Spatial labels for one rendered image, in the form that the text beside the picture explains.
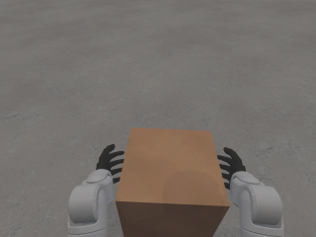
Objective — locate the robot right hand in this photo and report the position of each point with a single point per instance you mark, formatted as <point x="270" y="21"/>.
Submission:
<point x="235" y="163"/>

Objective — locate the carton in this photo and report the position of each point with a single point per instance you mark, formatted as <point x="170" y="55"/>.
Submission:
<point x="170" y="184"/>

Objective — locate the robot left forearm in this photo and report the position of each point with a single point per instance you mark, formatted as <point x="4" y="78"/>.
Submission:
<point x="87" y="209"/>

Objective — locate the robot right forearm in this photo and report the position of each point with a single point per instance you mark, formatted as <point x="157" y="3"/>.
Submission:
<point x="260" y="206"/>

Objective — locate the robot left hand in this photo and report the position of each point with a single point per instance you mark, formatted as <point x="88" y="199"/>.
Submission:
<point x="105" y="158"/>

